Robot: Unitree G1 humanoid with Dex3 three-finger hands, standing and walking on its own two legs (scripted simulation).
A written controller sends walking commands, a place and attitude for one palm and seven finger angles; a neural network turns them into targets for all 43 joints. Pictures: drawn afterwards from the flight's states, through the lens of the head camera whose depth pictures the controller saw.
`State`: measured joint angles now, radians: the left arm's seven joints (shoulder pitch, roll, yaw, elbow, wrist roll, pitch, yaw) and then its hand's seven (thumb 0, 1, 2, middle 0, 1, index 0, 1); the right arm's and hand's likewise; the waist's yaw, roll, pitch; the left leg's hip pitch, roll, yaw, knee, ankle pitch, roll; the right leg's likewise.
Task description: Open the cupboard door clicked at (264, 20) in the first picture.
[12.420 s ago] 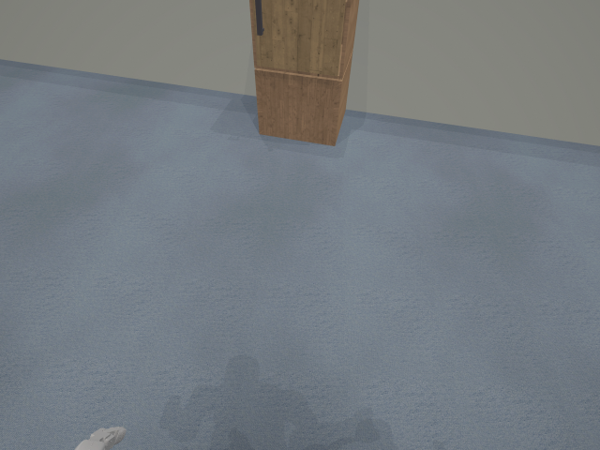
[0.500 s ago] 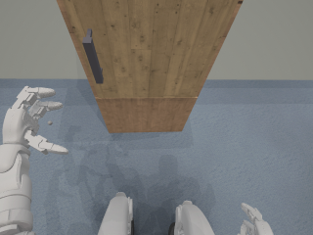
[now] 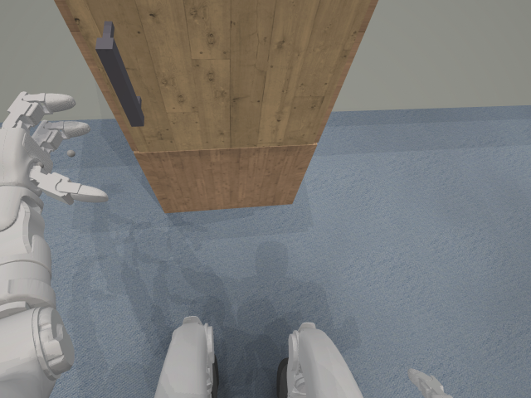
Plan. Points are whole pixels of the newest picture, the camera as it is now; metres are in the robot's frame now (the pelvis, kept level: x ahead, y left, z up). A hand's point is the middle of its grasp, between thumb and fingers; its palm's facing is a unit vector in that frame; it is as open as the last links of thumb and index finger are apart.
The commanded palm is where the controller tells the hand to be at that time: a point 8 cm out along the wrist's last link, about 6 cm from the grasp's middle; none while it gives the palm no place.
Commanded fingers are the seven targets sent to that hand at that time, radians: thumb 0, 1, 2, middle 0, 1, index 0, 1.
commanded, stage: move the hooked fingers beside the handle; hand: left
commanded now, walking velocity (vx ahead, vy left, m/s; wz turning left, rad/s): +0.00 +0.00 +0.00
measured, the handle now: (124, 79) +0.58 +0.22 +0.03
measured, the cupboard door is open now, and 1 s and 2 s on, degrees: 0 0 0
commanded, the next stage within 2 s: slide the fingers in behind the handle in 1.32 s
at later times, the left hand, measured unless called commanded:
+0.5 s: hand (87, 111) +0.52 +0.27 +0.03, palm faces +0.11 -0.99 -0.03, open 14.0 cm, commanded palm +0.51 +0.29 +0.03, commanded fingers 0.00 -0.50 0.30 -0.30 -1.20 -0.30 -1.20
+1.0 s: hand (88, 106) +0.53 +0.27 +0.03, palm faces +0.10 -0.99 -0.04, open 14.0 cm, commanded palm +0.51 +0.28 +0.03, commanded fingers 0.00 -0.50 0.30 -0.30 -1.20 -0.30 -1.20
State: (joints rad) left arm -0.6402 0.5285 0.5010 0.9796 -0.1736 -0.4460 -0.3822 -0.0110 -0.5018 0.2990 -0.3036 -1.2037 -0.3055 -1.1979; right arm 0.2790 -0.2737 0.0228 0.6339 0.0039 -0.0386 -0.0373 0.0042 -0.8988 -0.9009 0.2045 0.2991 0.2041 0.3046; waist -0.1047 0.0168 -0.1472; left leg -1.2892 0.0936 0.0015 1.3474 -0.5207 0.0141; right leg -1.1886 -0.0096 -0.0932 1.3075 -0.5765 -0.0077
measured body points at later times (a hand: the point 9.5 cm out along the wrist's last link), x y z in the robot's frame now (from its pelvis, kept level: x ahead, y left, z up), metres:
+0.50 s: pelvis -0.01 +0.00 -0.02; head +0.18 +0.04 +0.38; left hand +0.51 +0.32 +0.03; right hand +0.02 -0.27 -0.13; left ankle +0.05 +0.11 -0.60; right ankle +0.02 -0.12 -0.60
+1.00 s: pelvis +0.00 +0.01 -0.01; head +0.19 +0.05 +0.39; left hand +0.52 +0.32 +0.04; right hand +0.02 -0.26 -0.12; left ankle +0.05 +0.11 -0.60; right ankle +0.02 -0.12 -0.60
